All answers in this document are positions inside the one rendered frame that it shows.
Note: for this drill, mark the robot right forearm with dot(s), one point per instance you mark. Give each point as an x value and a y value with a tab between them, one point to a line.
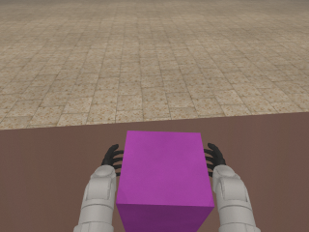
233	202

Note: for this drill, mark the carton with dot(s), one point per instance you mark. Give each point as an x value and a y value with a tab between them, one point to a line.
164	183

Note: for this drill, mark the robot left hand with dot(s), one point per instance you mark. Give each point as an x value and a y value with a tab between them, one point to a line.
108	158

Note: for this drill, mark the robot left forearm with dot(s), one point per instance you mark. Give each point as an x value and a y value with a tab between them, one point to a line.
97	206

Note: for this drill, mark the robot right hand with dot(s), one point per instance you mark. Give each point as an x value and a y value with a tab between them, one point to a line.
216	159

